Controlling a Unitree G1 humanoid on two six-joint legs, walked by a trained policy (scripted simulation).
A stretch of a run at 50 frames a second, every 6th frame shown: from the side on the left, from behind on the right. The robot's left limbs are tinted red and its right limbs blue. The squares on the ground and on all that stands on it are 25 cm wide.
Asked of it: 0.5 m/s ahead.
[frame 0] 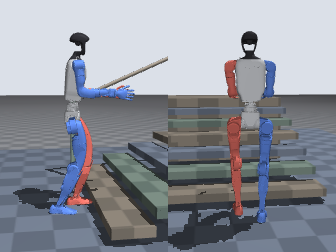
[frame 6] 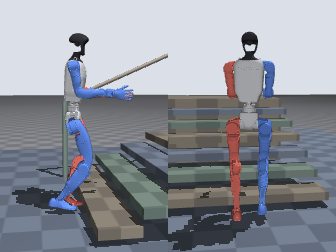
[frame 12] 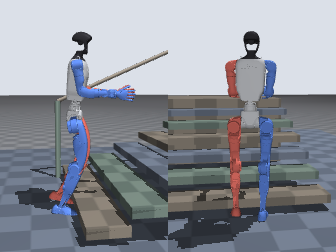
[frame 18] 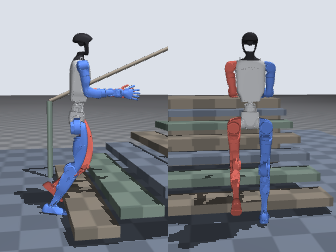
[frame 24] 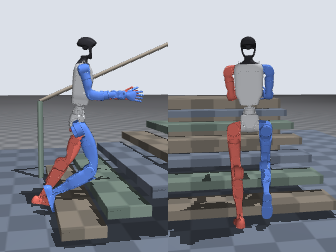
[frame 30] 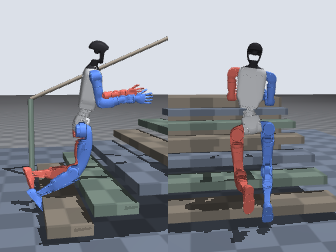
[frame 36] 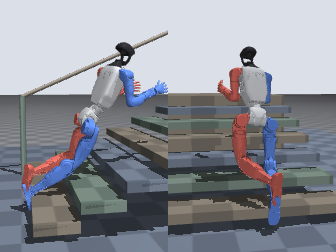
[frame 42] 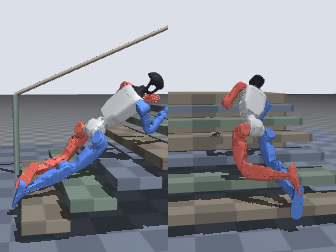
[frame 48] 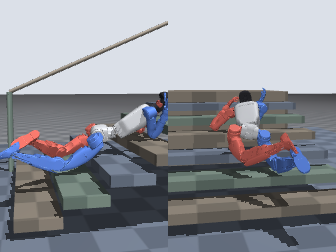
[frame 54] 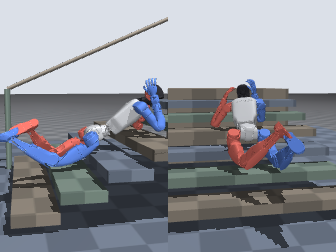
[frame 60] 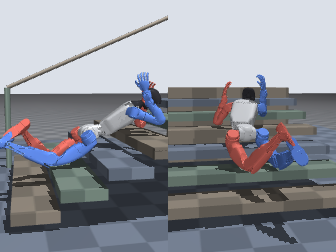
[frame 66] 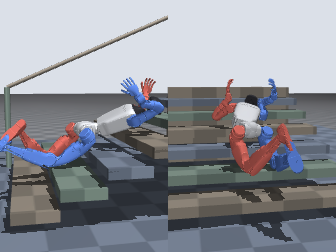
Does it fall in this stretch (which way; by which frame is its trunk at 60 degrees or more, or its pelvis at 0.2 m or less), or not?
yes: goes over forward; its trunk at 60 degrees or more by frame 66
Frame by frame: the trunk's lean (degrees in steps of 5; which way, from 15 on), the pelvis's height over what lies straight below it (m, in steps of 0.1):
0: 5, 0.8
6: 5, 0.8
12: 5, 0.7
18: 5, 0.7
24: 5, 0.6
30: 15 forward and to its right, 0.5
36: 25 forward, 0.5
42: 50 forward, 0.3
48: 55 forward, 0.2
54: 50 forward, 0.1
60: 55 forward, 0.1
66: 65 forward, 0.1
